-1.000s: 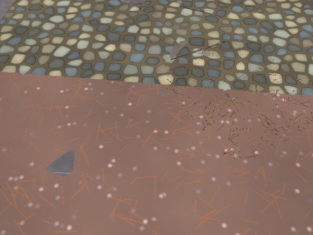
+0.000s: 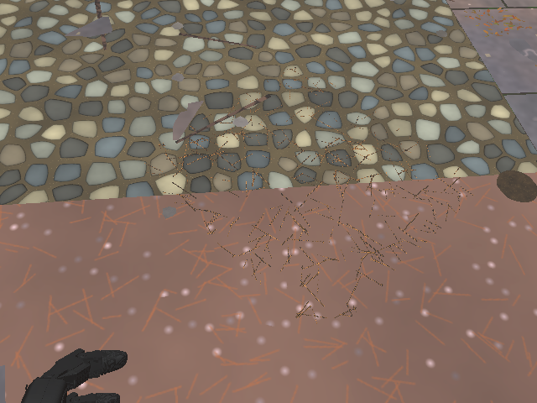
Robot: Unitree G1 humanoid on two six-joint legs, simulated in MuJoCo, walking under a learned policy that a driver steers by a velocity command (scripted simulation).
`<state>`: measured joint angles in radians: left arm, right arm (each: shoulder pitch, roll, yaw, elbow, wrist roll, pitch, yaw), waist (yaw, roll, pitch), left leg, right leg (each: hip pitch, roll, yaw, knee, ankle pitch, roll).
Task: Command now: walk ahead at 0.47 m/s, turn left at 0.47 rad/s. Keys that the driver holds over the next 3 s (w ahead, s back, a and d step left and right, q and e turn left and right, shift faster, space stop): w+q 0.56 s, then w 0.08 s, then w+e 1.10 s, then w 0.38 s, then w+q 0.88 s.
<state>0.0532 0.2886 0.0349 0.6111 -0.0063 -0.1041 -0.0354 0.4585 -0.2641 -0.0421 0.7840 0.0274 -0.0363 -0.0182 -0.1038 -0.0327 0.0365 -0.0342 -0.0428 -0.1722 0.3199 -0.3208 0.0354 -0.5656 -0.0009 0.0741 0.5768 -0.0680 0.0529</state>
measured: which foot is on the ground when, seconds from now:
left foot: down 0.00-0.10, up 0.12-0.58, down 0.60-1.00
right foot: up 0.00-0.06, down 0.08-0.60, up 0.62-1.00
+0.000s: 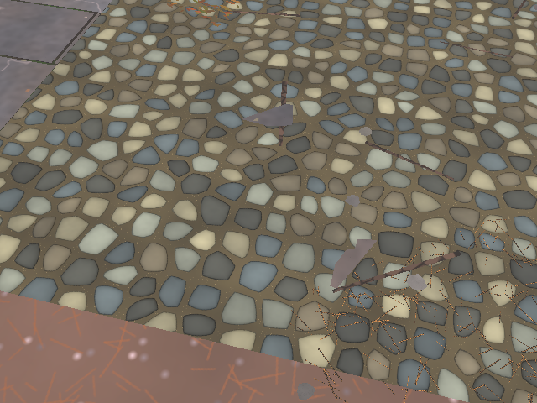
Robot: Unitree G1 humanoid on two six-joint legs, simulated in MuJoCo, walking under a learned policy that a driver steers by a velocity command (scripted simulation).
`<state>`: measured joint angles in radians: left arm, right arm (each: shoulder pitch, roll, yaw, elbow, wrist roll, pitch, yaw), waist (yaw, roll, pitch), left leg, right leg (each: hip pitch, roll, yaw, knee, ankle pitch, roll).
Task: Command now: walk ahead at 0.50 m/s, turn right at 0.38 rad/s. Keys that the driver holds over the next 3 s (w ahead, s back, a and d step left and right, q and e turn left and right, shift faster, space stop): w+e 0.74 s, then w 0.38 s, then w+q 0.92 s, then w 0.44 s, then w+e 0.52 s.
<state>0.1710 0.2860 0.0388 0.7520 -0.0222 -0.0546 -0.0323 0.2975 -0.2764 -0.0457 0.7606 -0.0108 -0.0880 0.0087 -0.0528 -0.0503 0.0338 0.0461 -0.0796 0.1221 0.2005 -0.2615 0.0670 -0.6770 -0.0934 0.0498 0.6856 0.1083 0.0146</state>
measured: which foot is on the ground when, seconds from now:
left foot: down 0.00-0.16, up 0.18-0.60, down 0.62-1.00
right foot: up 0.00-0.12, down 0.14-0.62, up 0.64-1.00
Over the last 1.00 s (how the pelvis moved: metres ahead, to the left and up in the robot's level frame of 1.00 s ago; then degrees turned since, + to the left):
0.52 0.13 0.00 18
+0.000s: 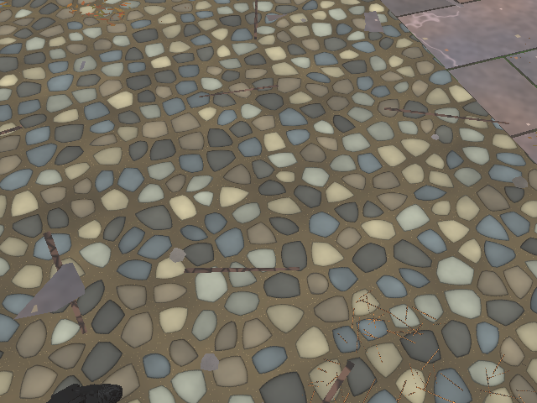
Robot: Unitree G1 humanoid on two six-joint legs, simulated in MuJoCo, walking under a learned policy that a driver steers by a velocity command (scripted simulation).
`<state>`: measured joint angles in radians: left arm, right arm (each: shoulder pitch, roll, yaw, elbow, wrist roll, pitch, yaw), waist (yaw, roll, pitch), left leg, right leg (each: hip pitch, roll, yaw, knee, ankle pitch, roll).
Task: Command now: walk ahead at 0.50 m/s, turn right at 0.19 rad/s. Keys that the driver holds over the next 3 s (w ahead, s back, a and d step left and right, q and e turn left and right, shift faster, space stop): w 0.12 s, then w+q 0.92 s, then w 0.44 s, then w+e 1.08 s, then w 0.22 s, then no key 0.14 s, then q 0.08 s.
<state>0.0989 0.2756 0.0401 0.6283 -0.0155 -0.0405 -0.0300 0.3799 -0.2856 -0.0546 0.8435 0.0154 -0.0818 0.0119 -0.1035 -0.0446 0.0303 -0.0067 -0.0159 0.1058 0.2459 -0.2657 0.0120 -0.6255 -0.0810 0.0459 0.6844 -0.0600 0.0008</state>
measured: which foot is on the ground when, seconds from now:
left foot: down 0.00-0.14, up 0.16-0.62, down 0.64-1.00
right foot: up 0.00-0.10, down 0.12-0.64, up 0.66-1.00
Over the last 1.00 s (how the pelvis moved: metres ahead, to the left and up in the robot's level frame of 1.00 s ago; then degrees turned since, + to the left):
0.55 -0.10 0.00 -31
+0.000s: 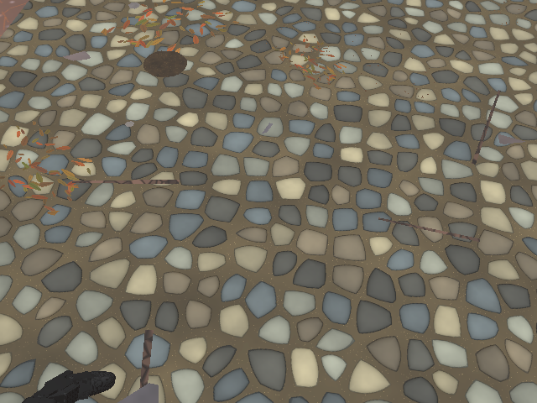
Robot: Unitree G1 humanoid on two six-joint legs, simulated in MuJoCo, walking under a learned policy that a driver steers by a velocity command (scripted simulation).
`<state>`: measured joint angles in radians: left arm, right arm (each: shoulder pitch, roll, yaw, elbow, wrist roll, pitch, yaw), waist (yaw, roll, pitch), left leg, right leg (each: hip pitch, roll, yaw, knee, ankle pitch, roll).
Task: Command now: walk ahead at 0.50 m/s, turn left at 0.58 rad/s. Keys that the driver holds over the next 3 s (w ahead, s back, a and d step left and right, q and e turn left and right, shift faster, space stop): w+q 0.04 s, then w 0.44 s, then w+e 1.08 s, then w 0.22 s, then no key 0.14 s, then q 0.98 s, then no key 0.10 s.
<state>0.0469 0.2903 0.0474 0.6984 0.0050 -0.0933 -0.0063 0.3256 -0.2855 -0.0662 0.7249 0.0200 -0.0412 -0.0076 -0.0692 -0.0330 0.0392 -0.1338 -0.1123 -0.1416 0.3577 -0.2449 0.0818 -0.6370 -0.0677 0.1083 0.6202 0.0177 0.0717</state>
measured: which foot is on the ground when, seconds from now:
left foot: down 0.00-0.14, up 0.16-0.62, down 0.64-1.00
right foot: up 0.00-0.10, down 0.12-0.64, up 0.66-1.00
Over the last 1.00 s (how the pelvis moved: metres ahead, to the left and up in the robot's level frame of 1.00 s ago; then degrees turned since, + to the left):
0.55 0.06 0.00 25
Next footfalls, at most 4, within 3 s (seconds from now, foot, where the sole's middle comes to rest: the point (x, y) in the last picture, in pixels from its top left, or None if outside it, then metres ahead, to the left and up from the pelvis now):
0.12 right None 0.26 -0.14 -0.78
0.64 left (195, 390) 0.50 0.14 -0.78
1.16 right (296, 287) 0.76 -0.13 -0.78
1.64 left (255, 195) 1.09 -0.03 -0.78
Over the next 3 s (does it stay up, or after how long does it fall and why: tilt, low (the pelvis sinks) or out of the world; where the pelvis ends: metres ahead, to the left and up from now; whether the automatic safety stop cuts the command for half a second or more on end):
stays up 1.13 -0.18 -0.01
